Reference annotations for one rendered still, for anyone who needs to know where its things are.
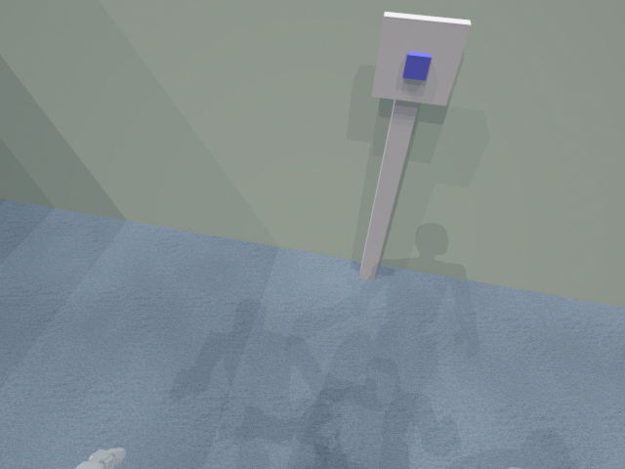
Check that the button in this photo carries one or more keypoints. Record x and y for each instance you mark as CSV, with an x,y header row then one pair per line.
x,y
417,65

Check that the robot left hand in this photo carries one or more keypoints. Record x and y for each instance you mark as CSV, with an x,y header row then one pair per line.
x,y
104,459

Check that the panel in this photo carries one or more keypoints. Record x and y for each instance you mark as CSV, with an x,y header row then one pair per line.
x,y
445,39

